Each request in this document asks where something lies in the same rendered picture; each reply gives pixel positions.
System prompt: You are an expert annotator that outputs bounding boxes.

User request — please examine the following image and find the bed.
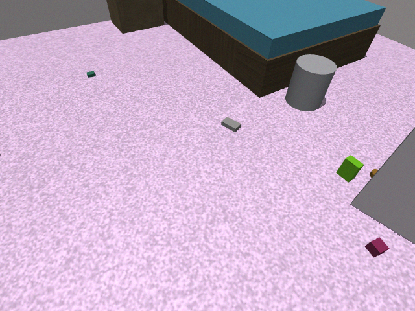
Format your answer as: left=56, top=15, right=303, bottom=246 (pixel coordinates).
left=162, top=0, right=386, bottom=98

